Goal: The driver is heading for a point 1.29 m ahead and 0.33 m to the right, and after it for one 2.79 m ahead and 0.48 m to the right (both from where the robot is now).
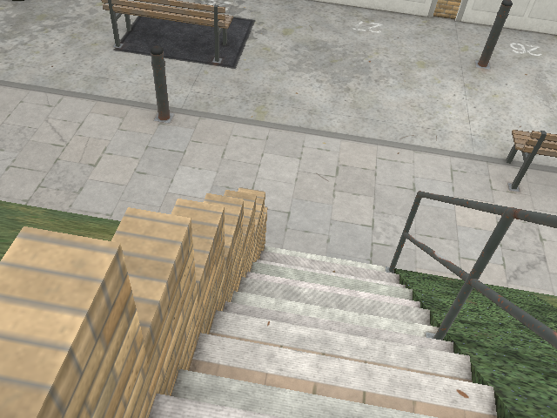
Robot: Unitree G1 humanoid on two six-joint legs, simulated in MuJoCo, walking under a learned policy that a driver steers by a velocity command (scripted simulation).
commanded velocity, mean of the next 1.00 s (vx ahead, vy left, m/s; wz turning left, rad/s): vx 0.00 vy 0.00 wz -0.36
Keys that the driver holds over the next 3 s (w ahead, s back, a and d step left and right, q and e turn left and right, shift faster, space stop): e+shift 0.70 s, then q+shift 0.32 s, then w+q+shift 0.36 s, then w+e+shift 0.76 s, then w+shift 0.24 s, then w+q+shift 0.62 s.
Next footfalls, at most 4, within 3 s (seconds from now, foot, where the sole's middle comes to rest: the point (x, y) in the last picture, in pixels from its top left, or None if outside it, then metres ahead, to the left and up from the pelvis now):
0.76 right None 0.09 -0.16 -0.78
1.18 left None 0.14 0.09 -0.78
1.70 right None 0.37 -0.07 -0.97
2.08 left None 0.60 0.10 -1.16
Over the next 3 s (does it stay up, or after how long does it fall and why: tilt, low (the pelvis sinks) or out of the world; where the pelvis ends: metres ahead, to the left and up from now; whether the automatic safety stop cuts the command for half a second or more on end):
stays up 0.95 -0.28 -0.87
